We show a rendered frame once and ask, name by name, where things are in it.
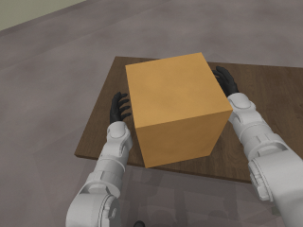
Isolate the carton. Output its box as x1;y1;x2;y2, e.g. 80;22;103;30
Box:
125;52;233;168

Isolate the left robot hand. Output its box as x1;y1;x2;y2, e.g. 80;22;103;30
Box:
110;92;131;125

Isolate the right robot forearm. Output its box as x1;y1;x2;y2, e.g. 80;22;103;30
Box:
227;93;303;165

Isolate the right robot upper arm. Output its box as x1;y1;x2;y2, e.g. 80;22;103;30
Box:
248;149;303;227

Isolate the right robot hand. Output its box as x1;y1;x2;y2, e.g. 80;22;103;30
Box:
211;65;239;98

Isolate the left robot forearm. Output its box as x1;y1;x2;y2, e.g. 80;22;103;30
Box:
65;121;134;227

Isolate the left robot upper arm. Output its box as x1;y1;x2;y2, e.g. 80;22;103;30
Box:
66;193;121;227

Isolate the table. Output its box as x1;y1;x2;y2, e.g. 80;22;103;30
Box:
74;56;303;217

